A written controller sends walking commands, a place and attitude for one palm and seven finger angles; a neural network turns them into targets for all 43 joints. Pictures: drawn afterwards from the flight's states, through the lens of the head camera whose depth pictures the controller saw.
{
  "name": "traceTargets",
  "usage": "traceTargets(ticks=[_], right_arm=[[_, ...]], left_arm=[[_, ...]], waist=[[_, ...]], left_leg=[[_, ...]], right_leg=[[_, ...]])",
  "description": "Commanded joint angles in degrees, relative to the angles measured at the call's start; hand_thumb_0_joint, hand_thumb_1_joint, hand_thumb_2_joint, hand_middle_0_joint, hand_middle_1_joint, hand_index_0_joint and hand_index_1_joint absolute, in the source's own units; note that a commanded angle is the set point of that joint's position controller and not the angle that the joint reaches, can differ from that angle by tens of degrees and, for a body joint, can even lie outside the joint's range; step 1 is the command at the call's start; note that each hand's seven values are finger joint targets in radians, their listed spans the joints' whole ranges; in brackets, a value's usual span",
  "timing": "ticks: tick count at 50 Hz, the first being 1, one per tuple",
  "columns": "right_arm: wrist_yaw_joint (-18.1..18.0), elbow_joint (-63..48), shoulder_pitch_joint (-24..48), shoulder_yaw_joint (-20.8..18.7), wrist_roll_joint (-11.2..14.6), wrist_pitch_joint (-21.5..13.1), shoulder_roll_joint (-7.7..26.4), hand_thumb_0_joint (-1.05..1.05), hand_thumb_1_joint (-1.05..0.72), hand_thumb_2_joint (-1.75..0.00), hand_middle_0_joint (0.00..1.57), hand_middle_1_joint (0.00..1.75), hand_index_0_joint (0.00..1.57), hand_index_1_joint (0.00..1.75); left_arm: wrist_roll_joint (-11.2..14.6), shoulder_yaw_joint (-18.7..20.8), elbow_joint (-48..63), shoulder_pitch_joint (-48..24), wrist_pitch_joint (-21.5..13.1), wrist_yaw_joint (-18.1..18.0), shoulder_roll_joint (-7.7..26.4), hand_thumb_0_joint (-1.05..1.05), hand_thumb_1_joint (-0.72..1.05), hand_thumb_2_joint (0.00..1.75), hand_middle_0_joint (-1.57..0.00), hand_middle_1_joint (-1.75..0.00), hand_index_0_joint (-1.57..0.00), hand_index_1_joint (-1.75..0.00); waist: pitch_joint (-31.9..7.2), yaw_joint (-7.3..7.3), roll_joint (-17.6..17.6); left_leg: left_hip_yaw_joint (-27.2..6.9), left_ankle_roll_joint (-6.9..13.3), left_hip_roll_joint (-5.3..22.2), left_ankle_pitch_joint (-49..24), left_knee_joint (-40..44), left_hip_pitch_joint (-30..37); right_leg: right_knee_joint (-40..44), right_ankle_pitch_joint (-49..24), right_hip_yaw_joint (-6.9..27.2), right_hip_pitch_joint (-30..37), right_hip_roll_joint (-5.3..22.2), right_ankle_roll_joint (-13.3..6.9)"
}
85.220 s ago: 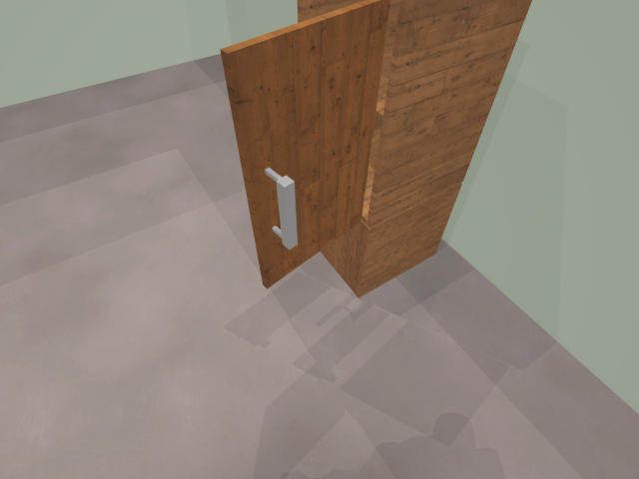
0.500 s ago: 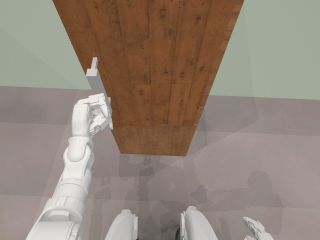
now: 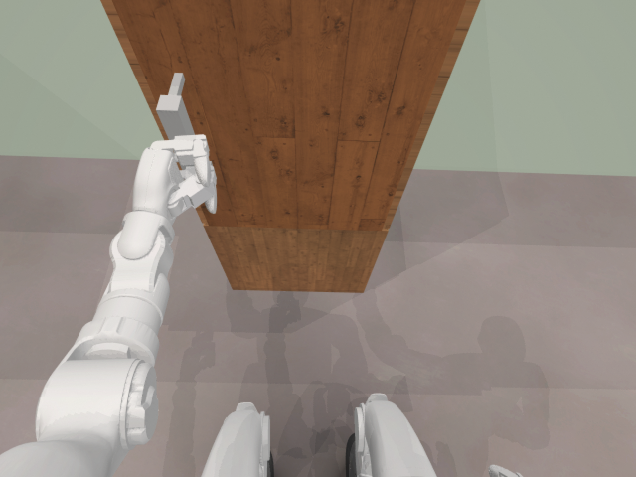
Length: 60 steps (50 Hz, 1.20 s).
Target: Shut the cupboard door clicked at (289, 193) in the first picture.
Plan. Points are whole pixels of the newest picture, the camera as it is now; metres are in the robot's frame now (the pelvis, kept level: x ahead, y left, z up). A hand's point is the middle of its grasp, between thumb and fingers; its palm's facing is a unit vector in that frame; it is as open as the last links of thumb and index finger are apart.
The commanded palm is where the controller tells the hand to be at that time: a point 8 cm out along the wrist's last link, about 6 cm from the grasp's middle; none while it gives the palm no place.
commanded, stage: push the door shut along its arc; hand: left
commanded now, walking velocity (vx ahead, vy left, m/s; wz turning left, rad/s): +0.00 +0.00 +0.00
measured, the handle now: (192, 142) +0.54 +0.15 +0.05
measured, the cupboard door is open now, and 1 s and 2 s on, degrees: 0 0 0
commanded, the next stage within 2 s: pull the fist back off the door in 0.26 s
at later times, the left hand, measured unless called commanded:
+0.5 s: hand (215, 179) +0.47 +0.12 +0.06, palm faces +0.03 -1.00 +0.00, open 3.4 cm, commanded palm +0.48 +0.14 +0.05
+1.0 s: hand (245, 191) +0.46 +0.08 +0.05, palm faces +0.02 -1.00 -0.02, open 3.1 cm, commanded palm +0.41 +0.14 +0.05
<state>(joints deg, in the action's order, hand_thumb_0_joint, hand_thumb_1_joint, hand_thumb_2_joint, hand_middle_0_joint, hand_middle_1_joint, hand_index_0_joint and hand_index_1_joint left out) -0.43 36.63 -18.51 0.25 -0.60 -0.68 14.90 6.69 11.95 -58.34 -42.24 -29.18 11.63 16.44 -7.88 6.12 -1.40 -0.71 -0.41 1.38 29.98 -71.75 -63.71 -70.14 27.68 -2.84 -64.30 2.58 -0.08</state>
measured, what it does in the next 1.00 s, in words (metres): stands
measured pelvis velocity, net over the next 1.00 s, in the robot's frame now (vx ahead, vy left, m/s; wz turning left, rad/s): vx -0.01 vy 0.00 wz -0.04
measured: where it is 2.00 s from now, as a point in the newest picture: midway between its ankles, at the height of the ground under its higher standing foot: outside the picture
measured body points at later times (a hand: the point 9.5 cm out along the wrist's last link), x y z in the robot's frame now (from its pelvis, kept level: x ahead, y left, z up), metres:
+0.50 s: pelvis -0.05 +0.01 -0.02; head +0.08 +0.04 +0.41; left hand +0.46 +0.17 +0.06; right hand +0.00 -0.26 -0.13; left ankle +0.04 +0.12 -0.63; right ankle +0.05 -0.12 -0.63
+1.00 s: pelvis -0.01 +0.00 +0.00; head +0.10 +0.00 +0.44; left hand +0.45 +0.13 +0.05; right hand +0.01 -0.26 -0.12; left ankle +0.04 +0.12 -0.63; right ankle +0.05 -0.12 -0.63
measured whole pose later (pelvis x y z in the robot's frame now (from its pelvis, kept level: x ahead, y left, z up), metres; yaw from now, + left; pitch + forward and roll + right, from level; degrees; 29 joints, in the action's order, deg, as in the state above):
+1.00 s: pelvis -0.01 +0.00 +0.00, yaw -2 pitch +22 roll +0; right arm 2.0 35.3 -20.3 0.2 -2.5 -0.9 14.6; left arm 2.5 12.2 -54.6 -39.7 -29.4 -5.5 10.3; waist -7.7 8.2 -1.7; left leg 0.4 0.1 0.9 28.5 -70.7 -64.0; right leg -69.0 25.0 0.5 -65.9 0.0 0.4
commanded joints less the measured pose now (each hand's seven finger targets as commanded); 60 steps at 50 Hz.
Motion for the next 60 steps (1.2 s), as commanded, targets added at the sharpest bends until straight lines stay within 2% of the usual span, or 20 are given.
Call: traceTargets(ticks=[1,3,4,13,18,19,21,23,25,26,29,34,38,44,46,49,51,53,58,60], right_arm=[[-0.84,-3.61,-6.01,-3.35,-0.07,-1.76,9.13,0.0,-0.9,-0.9,0.2,0.3,0.2,0.3],[-0.96,-3.17,-6.68,-3.41,-0.21,-1.86,9.84,0.0,-0.9,-0.9,0.2,0.3,0.2,0.3],[-1.05,-3.46,-6.98,-3.37,-0.31,-2.15,9.82,0.0,-0.9,-0.9,0.2,0.3,0.2,0.3],[-1.58,-2.08,-6.51,-2.33,-0.06,-3.84,10.72,0.0,-0.9,-0.9,0.2,0.3,0.2,0.3],[-2.01,-1.77,-6.22,-1.86,-0.15,-5.66,11.42,0.0,-0.9,-0.9,0.2,0.3,0.2,0.3],[-2.39,-2.62,-5.35,-1.84,-1.16,-6.08,10.9,0.0,-0.9,-0.9,0.2,0.3,0.2,0.3],[-1.24,-2.2,-5.41,-1.67,-1.91,-6.36,10.4,0.0,-0.9,-0.9,0.2,0.3,0.2,0.3],[-0.33,-1.91,-6.22,-1.88,-2.5,-6.14,10.46,0.0,-0.9,-0.9,0.2,0.3,0.2,0.3],[0.32,-1.63,-6.92,-1.98,-2.91,-5.75,10.56,0.0,-0.9,-0.9,0.2,0.3,0.2,0.3],[0.61,-1.5,-7.06,-2.05,-2.95,-5.61,10.42,0.0,-0.9,-0.9,0.2,0.3,0.2,0.3],[0.75,-1.91,-6.88,-2.15,-2.93,-5.46,10.6,0.0,-0.9,-0.9,0.2,0.3,0.2,0.3],[0.62,-2.75,-6.13,-2.17,-2.29,-5.66,10.56,0.0,-0.9,-0.9,0.2,0.3,0.2,0.3],[0.96,-2.97,-6.14,-2.45,-2.31,-5.22,10.28,0.0,-0.9,-0.9,0.2,0.3,0.2,0.3],[1.7,-6.19,-5.87,-2.83,-2.33,-3.25,9.09,0.0,-0.9,-0.9,0.2,0.3,0.2,0.3],[1.98,-7.49,-5.31,-3.21,-2.07,-2.45,8.27,0.0,-0.9,-0.9,0.2,0.3,0.2,0.3],[1.83,-8.54,-5.05,-3.62,-1.72,-1.77,7.67,0.0,-0.9,-0.9,0.2,0.3,0.2,0.3],[1.75,-8.79,-4.51,-3.85,-1.5,-1.54,6.98,0.0,-0.9,-0.9,0.2,0.3,0.2,0.3],[1.62,-9.13,-3.94,-4.08,-1.26,-1.44,6.75,0.0,-0.9,-0.9,0.2,0.3,0.2,0.3],[1.07,-9.19,-1.89,-4.11,-1.06,-1.47,5.96,0.0,-0.9,-0.9,0.2,0.3,0.2,0.3],[0.61,-8.74,-1.17,-4.01,-1.01,-1.53,5.82,0.0,-0.9,-0.9,0.2,0.3,0.2,0.3]], left_arm=[[-0.67,-2.3,8.2,-37.1,-1.58,0.28,6.89,0.0,0.9,0.9,-1.3,-1.5,-1.3,-1.5],[-1.14,-1.4,7.62,-39.51,-1.36,0.26,8.95,0.0,0.9,0.9,-1.3,-1.5,-1.3,-1.5],[-1.22,-2.82,8.52,-41.32,-1.54,0.48,7.69,0.0,0.9,0.9,-1.3,-1.5,-1.3,-1.5],[-2.2,-6.67,4.54,-49.4,0.84,0.97,7.04,0.0,0.9,0.9,-1.3,-1.5,-1.3,-1.5],[-2.14,-7.37,4.82,-52.08,1.67,0.18,7.12,0.0,0.9,0.9,-1.3,-1.5,-1.3,-1.5],[3.43,2.94,4.55,-51.95,2.0,-8.65,7.09,0.0,0.9,0.9,-1.3,-1.5,-1.3,-1.5],[1.05,0.02,1.56,-48.51,2.6,-16.24,2.26,0.0,0.9,0.9,-1.3,-1.5,-1.3,-1.5],[-2.53,-1.03,2.78,-50.34,1.66,-19.59,3.9,0.0,0.9,0.9,-1.3,-1.5,-1.3,-1.5],[-6.89,-2.08,2.77,-51.5,-0.07,-20.39,6.87,0.0,0.9,0.9,-1.3,-1.5,-1.3,-1.5],[-8.26,-3.82,2.28,-51.45,-0.61,-20.13,5.65,0.0,0.9,0.9,-1.3,-1.5,-1.3,-1.5],[-8.63,-4.8,1.26,-50.86,-1.84,-18.43,5.49,0.0,0.9,0.9,-1.3,-1.5,-1.3,-1.5],[-3.76,-3.36,1.45,-47.08,-1.74,-15.32,4.14,0.0,0.9,0.9,-1.3,-1.5,-1.3,-1.5],[-3.36,-2.56,2.49,-41.32,-2.2,-15.39,3.27,0.0,0.9,0.9,-1.3,-1.5,-1.3,-1.5],[-4.0,4.15,8.61,-25.51,-4.07,-17.23,7.16,0.0,0.9,0.9,-1.3,-1.5,-1.3,-1.5],[-3.96,2.51,14.23,-19.24,-4.67,-17.35,4.2,0.0,0.9,0.9,-1.3,-1.5,-1.3,-1.5],[-3.12,1.83,21.31,-11.36,-4.7,-17.43,3.08,0.0,0.9,0.9,-1.3,-1.5,-1.3,-1.5],[-2.66,-1.67,25.65,-7.06,-4.56,-17.01,-0.98,0.0,0.9,0.9,-1.3,-1.5,-1.3,-1.5],[-2.21,-2.8,29.91,-1.86,-4.58,-16.37,-1.74,0.0,0.9,0.9,-1.3,-1.5,-1.3,-1.5],[-1.35,-7.33,35.36,6.52,-4.52,-14.16,-5.49,0.0,0.9,0.9,-1.3,-1.5,-1.3,-1.5],[-1.32,-7.91,36.6,5.7,-4.57,-13.29,-5.13,0.0,0.9,0.9,-1.3,-1.5,-1.3,-1.5]], waist=[[-22.16,7.2,-1.38],[-23.17,7.55,-1.7],[-24.6,7.93,-3.89],[-22.22,11.33,-5.63],[-22.56,11.82,-8.73],[-23.11,8.39,-8.84],[-23.29,9.65,-4.7],[-24.01,9.86,-5.66],[-26.5,9.99,-6.93],[-25.44,10.35,-7.25],[-23.62,10.62,-4.93],[-24.26,8.32,-4.08],[-23.97,6.49,-2.49],[-27.69,0.68,-0.88],[-29.4,-0.41,-0.36],[-29.31,-0.96,2.61],[-28.03,-0.59,3.09],[-27.49,-1.28,3.11],[-23.45,-1.16,3.19],[-22.17,-0.89,1.66]], left_leg=[[-1.8,2.1,-1.72,-4.83,8.82,11.7],[-2.47,2.12,-1.71,-3.29,8.92,12.05],[-2.97,2.18,-1.85,-3.54,8.9,13.55],[-4.35,2.24,-1.7,9.1,9.61,11.17],[-6.08,1.79,-1.34,13.16,10.9,12.81],[-7.66,1.07,-1.72,14.85,12.52,11.65],[-8.02,0.75,-1.42,15.85,12.9,11.73],[-6.5,0.74,-1.95,14.08,12.32,11.0],[-5.92,0.89,-2.07,12.45,11.52,11.33],[-5.86,0.88,-2.05,12.64,11.67,11.72],[-5.39,1.17,-2.19,13.11,11.58,10.45],[-4.67,1.08,-2.62,12.49,11.83,9.33],[-3.91,1.15,-2.59,11.18,11.94,8.71],[-1.25,1.44,-2.34,1.21,12.5,9.62],[-0.36,1.24,-1.87,-4.49,12.57,12.22],[0.69,1.43,-1.67,-9.83,12.49,12.65],[1.28,1.45,-1.61,-12.55,12.81,13.92],[1.66,1.33,-1.58,-14.37,13.06,15.21],[1.73,1.3,-1.68,-16.8,12.91,17.0],[1.35,1.2,-1.72,-18.22,12.44,17.95]], right_leg=[[10.47,-5.42,1.81,9.04,-2.86,-1.05],[10.15,-3.94,1.54,7.76,-2.84,-1.27],[9.38,-3.95,1.13,6.01,-2.98,-1.52],[9.93,2.94,1.32,-0.03,-3.0,-1.67],[8.78,4.16,0.77,-3.49,-2.88,-1.83],[8.55,3.76,0.18,-3.5,-2.7,-1.57],[8.61,3.65,-0.36,-2.98,-2.97,-0.65],[9.08,3.22,-0.01,-0.96,-2.85,-0.67],[8.88,3.09,0.42,-0.26,-2.75,-0.86],[9.25,3.37,0.44,-0.68,-2.81,-1.0],[10.05,4.57,0.77,0.47,-2.92,-1.2],[10.48,5.53,1.22,3.65,-2.94,-1.36],[10.68,5.43,1.3,5.46,-2.86,-1.29],[10.73,0.08,1.65,14.3,-3.3,-1.44],[11.0,-4.8,1.72,17.3,-3.47,-1.38],[11.78,-11.22,2.26,22.86,-3.66,-1.14],[12.24,-15.75,2.33,24.7,-3.45,-0.83],[12.5,-18.43,2.36,26.32,-3.33,-0.83],[12.84,-22.17,2.24,26.4,-2.81,-0.75],[12.18,-23.28,2.13,24.92,-2.62,-0.87]])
